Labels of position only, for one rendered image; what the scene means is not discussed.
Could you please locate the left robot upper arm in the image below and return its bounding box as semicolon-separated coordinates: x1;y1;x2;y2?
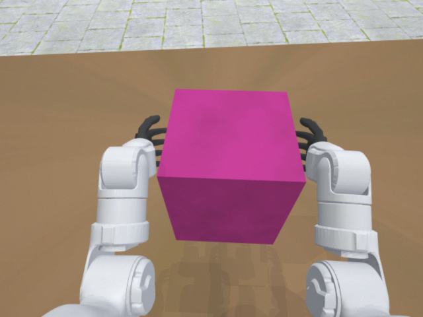
42;255;155;317

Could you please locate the right robot hand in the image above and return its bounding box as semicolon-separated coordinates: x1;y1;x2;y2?
295;118;327;172

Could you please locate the left robot forearm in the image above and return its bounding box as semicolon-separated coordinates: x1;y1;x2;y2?
79;138;157;302

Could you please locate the carton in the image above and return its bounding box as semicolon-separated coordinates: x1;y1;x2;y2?
157;89;306;244

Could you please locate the right robot upper arm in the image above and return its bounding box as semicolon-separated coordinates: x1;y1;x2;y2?
305;260;410;317

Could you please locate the left robot hand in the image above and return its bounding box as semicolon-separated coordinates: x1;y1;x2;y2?
135;115;167;167

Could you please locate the right robot forearm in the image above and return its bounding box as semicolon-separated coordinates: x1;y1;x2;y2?
305;141;389;302

